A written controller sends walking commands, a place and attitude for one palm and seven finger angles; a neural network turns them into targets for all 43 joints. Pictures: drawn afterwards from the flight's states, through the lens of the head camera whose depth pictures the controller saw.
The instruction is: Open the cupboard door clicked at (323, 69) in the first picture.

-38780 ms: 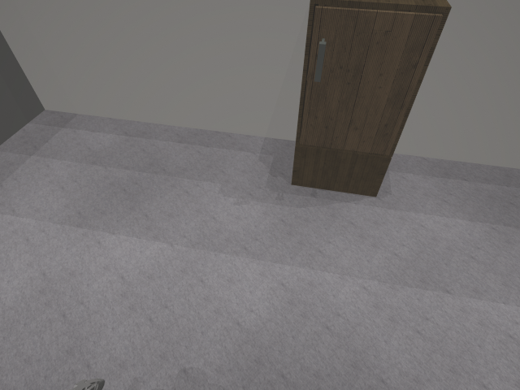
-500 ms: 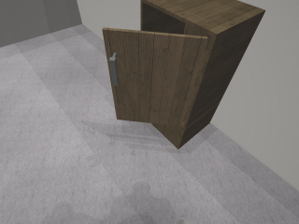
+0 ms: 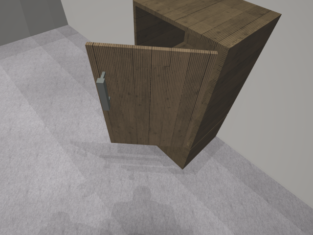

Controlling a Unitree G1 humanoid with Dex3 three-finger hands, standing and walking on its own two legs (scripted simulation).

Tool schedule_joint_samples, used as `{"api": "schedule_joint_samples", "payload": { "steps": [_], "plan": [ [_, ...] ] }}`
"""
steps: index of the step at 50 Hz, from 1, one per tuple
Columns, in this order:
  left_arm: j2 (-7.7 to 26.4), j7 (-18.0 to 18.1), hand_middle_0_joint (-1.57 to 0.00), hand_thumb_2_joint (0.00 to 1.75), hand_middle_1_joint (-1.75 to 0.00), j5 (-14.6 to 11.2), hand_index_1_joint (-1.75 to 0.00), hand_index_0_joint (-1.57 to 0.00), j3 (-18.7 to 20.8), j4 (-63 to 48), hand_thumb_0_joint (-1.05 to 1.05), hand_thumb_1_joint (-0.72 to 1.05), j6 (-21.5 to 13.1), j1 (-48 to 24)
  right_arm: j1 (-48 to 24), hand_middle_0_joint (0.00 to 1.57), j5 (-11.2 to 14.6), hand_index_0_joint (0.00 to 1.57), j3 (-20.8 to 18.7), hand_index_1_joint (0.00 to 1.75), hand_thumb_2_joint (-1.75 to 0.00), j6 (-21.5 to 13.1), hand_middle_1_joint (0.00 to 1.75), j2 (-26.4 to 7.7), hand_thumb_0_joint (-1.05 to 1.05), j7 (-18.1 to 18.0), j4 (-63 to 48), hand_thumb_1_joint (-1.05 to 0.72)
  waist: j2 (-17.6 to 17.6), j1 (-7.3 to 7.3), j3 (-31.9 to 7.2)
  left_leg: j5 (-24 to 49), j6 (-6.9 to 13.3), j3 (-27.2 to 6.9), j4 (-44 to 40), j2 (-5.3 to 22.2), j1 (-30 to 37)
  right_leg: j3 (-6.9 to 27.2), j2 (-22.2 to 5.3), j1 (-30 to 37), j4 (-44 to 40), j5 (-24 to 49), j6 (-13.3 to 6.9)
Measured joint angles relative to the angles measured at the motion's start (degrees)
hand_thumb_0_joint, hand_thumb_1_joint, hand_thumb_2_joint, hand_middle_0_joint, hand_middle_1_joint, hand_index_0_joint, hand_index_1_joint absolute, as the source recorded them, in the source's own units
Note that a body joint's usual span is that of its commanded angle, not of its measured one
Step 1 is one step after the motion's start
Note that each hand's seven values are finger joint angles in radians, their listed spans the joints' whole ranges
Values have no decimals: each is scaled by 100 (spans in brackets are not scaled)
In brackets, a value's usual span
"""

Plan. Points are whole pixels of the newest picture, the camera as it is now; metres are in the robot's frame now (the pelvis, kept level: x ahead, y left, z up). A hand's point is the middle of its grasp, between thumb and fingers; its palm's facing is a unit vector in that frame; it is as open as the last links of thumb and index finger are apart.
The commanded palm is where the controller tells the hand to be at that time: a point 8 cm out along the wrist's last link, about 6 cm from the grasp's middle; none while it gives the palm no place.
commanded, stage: come to a stop and stand still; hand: left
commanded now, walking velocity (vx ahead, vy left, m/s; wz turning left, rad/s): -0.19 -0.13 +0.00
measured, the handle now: (105, 91) +0.59 +0.22 -0.03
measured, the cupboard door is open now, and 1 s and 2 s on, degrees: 43 43 43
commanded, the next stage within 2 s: look again from close up in 0.84 s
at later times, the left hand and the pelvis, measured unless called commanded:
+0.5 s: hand out of the picture +0.03 +0.17 -0.18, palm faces +0.00 -0.97 -0.23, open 7.4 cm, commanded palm none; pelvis -0.03 -0.02 -0.01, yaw -1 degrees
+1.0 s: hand out of the picture -0.03 +0.14 -0.17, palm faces -0.02 -0.98 -0.18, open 7.4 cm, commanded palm none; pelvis -0.03 -0.03 +0.01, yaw -2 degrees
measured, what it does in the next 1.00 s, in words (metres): steps on the spot: right foot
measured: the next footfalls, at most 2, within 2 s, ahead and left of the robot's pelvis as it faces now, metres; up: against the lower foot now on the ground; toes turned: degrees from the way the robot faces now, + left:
right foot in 0.32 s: -0.01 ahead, -0.14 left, +0.00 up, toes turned -3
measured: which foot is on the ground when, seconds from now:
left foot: down 0.00-1.00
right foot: down 0.00-0.00, up 0.02-0.30, down 0.32-1.00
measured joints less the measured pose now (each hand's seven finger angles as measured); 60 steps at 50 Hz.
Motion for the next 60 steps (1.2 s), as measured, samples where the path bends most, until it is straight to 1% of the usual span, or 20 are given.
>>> {"api": "schedule_joint_samples", "payload": {
  "steps": [2,4,6,8,11,13,15,16,17,18,21,23,24,27,29,32,36,40,49,60],
  "plan": [
    [89,24,-20,90,-30,-16,-30,-20,22,-26,0,92,115,12,-118,20,-36,20,7,30,-90,3,30,34,1,-44,-83,-92,-127,60,-5,-264,151,84,107,-61,-16,219,13,-253,750,-784,13],
    [139,33,-20,90,-30,-21,-30,-20,48,-41,0,92,193,-19,-230,20,-69,20,20,30,-90,-17,30,33,1,-91,-205,-92,-118,56,22,-289,198,71,44,-57,-19,411,157,-546,1683,-1316,23],
    [165,28,-20,90,-30,-29,-30,-20,78,-77,0,91,230,-57,-343,20,-88,20,25,30,-90,-16,30,6,1,-118,-310,-92,-69,53,66,-176,185,37,-95,-33,0,504,268,-726,2273,-1434,53],
    [179,14,-20,90,-30,-25,-30,-20,98,-137,0,91,246,-74,-445,21,-95,20,17,30,-90,-7,30,-33,1,-132,-383,-92,-15,65,92,-69,182,22,-230,3,15,526,315,-778,2403,-1420,83],
    [175,-21,-20,90,-30,-13,-30,-20,100,-225,0,91,266,-73,-550,21,-97,20,-12,30,-90,9,30,-120,0,-123,-452,-91,76,79,85,54,141,22,-367,68,3,501,300,-673,2042,-1295,92],
    [153,-44,-20,90,-30,0,-30,-20,82,-277,0,91,250,-52,-581,21,-96,20,-39,30,-90,19,30,-190,0,-105,-476,-91,155,71,69,106,99,9,-386,109,-32,442,258,-454,1458,-1105,58],
    [144,-22,-20,90,-30,10,-30,-20,27,-353,0,91,169,46,-552,21,-38,20,-62,30,-90,36,30,-258,0,-76,-496,-91,183,129,-11,86,32,41,-259,141,-138,458,210,-115,437,-418,36],
    [196,13,-20,90,-30,43,-30,-20,-14,-471,0,91,95,194,-514,21,-6,20,-73,30,-90,58,30,-255,1,-36,-580,-91,41,184,-120,-89,-2,155,-21,74,-308,636,88,-24,-93,20,-9],
    [165,46,-20,90,-30,81,-30,-20,-41,-478,0,91,25,252,-512,21,-10,20,-99,30,-90,78,30,-308,1,12,-663,-91,99,191,-132,-354,-36,126,313,108,-482,674,129,-103,-45,-8,-13],
    [94,52,-20,90,-30,119,-30,-20,-94,-470,0,91,-1,287,-502,21,-22,20,-139,30,-90,97,30,-382,1,52,-740,-91,260,138,-93,-614,-48,-3,609,132,-580,623,221,-150,132,-106,-6],
    [-43,63,-20,90,-30,155,-30,-20,-164,-514,0,90,-73,458,-329,20,-13,20,-185,30,-90,107,30,-436,1,81,-864,-91,435,-4,-114,-1011,-2,-142,1187,-6,-642,489,319,-137,394,-298,-1],
    [-54,86,-20,90,-30,150,-30,-20,-172,-548,0,90,-66,546,-150,20,-7,20,-151,30,-90,64,30,-362,1,69,-883,-91,345,-44,-181,-658,72,-70,815,-111,-394,451,302,-117,536,-383,-3],
    [-40,87,-20,90,-30,131,-30,-20,-171,-540,0,90,-37,549,-77,20,-18,20,-121,30,-90,28,30,-300,1,64,-858,-91,246,-38,-194,-472,180,-43,748,-161,-336,469,258,-113,617,-427,5],
    [-57,67,-20,90,-30,95,-30,-20,-189,-502,1,90,76,552,122,20,-64,20,1,30,-90,-17,30,-171,1,70,-792,-91,127,22,-299,-426,304,57,619,-187,-270,530,230,-192,773,-750,-81],
    [-65,24,-20,90,-30,97,-30,-20,-202,-488,1,90,68,570,185,20,-76,20,70,30,-90,-7,30,-103,1,71,-729,-91,95,49,-346,-335,300,129,452,-191,-259,530,213,-240,687,-682,-136],
    [-115,-14,-20,90,-30,101,-30,-20,-230,-409,0,90,-11,624,227,20,-66,20,67,30,-90,23,30,-96,1,43,-591,-93,154,35,-344,-181,249,122,273,-170,-232,512,231,-194,388,-60,-98],
    [-142,-33,-20,90,-30,89,-30,-20,-271,-294,0,90,-29,811,365,20,-67,20,67,30,-90,49,30,-117,1,83,-443,-93,151,-26,-446,-239,177,61,60,-184,-203,464,238,-141,134,-11,-136],
    [-135,-38,-20,90,-30,70,-30,-20,-275,-135,0,90,-4,888,551,20,-74,20,93,30,-90,-13,30,-102,1,74,-289,-93,126,-73,-460,57,161,20,-107,-150,-157,427,281,-92,5,59,-141],
    [-128,-33,-20,90,-30,59,-30,-20,-266,94,0,90,-97,888,761,20,-61,20,181,30,-90,-73,30,11,1,49,113,-92,53,-35,-425,125,149,-8,-387,-170,-56,406,278,30,-308,143,-140],
    [-213,-3,-20,90,-30,50,-30,-20,-312,381,0,90,-194,783,398,20,-18,20,236,30,-90,-215,30,80,1,-13,308,-92,45,21,-346,11,136,44,-548,-196,229,464,256,311,-498,60,-126]
  ]
}}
